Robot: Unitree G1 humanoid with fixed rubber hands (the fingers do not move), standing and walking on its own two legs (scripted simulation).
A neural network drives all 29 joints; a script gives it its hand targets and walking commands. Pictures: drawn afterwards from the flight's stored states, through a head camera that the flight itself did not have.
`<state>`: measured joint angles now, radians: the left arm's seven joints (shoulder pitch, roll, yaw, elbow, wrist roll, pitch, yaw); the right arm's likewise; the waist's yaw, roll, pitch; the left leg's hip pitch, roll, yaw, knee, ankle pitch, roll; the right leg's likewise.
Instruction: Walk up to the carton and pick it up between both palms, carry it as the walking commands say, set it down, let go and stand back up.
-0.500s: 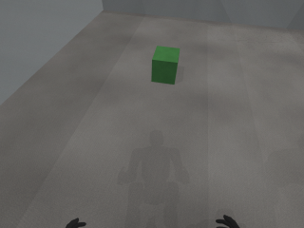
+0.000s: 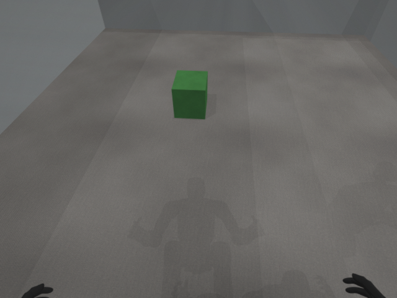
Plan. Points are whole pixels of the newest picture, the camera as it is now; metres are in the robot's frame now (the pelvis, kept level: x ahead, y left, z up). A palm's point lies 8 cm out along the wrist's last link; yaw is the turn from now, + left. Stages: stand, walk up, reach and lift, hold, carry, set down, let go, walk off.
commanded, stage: walk up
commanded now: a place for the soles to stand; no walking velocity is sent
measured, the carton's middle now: (191, 94) +1.70 +0.04 -0.62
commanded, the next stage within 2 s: none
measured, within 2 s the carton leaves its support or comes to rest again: neither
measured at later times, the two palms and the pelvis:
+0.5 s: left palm (41, 228) +0.31 +0.38 -0.07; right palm (296, 183) +0.40 -0.25 -0.03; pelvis +0.24 +0.05 +0.00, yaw +2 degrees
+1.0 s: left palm (93, 128) +0.61 +0.32 -0.02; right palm (295, 141) +0.58 -0.31 -0.06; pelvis +0.48 +0.01 +0.01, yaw -2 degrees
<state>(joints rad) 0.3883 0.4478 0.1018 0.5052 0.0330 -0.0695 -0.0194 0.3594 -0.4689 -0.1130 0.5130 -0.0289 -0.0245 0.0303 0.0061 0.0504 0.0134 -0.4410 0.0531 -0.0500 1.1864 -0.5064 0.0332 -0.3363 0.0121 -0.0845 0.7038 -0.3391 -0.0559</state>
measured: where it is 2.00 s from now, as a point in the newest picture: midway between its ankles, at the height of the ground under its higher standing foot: (193, 183)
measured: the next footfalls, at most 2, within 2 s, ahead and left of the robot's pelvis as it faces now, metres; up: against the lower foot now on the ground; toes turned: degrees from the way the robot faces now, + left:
left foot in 0.36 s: +0.35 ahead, +0.17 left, +0.00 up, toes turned +7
right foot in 0.80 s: +0.56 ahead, -0.12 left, +0.00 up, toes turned -6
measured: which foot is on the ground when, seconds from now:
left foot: up 0.00-0.34, down 0.36-0.80, up 0.82-1.00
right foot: down 0.00-0.38, up 0.40-0.78, down 0.80-1.00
